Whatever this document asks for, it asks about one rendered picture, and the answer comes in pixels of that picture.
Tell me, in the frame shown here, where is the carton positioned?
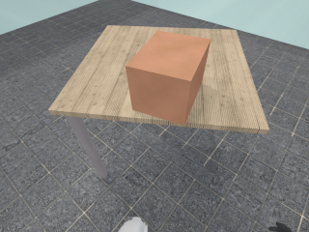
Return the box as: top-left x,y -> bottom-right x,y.
126,30 -> 211,126

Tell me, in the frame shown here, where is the robot left thigh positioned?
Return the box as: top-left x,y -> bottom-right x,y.
118,219 -> 148,232

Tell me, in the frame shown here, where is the right robot hand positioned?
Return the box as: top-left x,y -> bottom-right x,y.
268,221 -> 293,232

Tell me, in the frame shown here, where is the table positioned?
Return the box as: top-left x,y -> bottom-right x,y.
48,25 -> 269,179

